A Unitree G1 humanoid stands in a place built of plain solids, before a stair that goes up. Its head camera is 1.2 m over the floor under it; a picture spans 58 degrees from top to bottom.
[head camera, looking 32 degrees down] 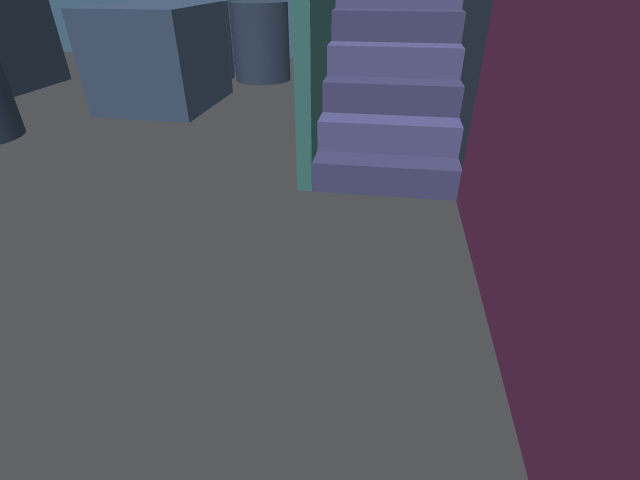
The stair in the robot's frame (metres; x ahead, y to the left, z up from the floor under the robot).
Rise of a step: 0.19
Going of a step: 0.22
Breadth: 0.90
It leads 9 degrees to the right of straight ahead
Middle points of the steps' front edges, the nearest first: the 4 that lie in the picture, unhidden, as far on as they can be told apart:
2.44 -0.40 0.19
2.65 -0.43 0.39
2.87 -0.46 0.58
3.08 -0.49 0.77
